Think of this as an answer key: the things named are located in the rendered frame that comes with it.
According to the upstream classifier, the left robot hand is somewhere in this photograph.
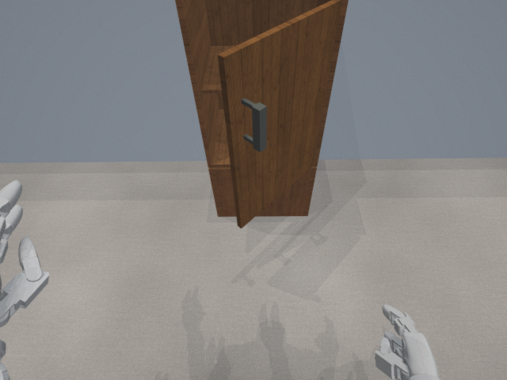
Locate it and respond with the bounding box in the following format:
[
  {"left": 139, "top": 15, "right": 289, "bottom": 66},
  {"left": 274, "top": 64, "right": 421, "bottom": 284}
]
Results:
[{"left": 0, "top": 180, "right": 49, "bottom": 328}]

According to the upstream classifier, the right robot hand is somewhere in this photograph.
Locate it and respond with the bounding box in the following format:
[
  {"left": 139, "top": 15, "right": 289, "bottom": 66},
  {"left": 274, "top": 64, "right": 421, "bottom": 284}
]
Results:
[{"left": 375, "top": 304, "right": 439, "bottom": 380}]

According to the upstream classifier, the handle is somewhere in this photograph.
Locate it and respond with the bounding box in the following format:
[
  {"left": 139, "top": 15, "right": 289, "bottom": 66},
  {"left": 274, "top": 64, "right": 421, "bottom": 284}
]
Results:
[{"left": 241, "top": 98, "right": 267, "bottom": 152}]

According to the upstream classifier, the cupboard door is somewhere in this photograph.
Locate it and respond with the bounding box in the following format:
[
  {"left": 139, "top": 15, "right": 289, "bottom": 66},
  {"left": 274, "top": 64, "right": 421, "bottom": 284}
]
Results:
[{"left": 218, "top": 0, "right": 342, "bottom": 228}]

